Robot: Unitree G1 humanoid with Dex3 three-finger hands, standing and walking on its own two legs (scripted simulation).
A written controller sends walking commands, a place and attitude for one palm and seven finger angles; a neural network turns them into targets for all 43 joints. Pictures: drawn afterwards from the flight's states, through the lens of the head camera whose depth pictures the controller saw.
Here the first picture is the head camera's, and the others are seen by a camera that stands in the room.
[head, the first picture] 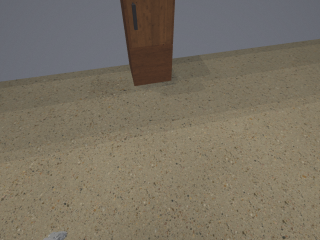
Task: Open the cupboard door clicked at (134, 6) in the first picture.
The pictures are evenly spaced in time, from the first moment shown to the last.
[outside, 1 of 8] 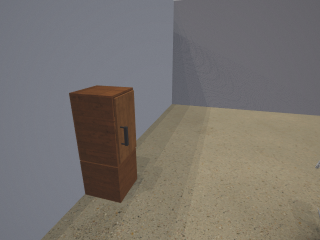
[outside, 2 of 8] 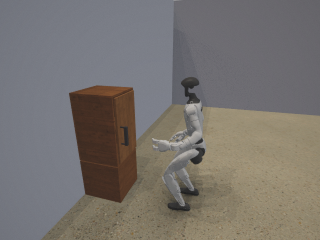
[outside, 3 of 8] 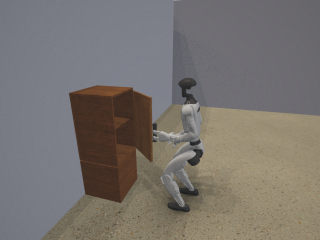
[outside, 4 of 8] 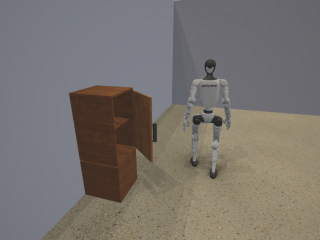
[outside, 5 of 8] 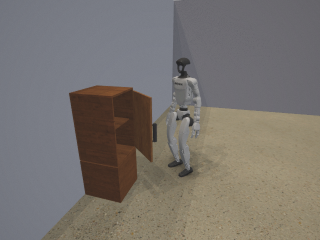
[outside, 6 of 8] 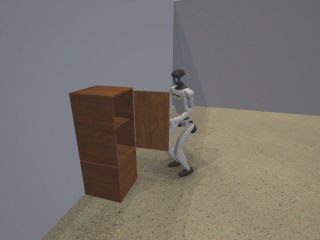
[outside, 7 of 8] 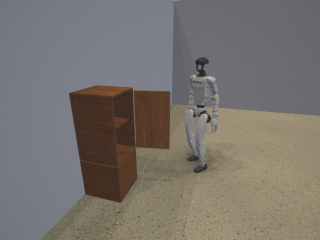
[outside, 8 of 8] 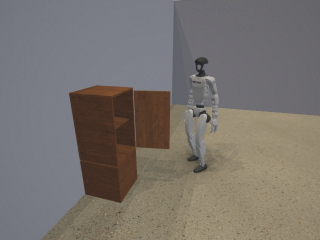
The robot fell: no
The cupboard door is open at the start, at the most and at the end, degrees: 0 100 100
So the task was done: yes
